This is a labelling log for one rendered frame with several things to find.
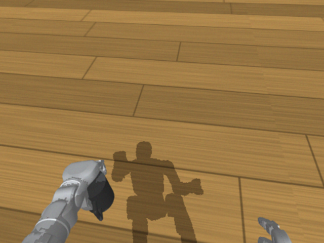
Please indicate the left robot arm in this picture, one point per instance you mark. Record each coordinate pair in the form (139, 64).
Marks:
(60, 215)

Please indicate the right robot hand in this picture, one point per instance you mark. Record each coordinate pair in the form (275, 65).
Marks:
(277, 235)

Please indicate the mug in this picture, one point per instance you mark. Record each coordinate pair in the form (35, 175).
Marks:
(101, 195)

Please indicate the left robot hand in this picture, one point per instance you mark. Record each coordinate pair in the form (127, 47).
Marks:
(86, 171)

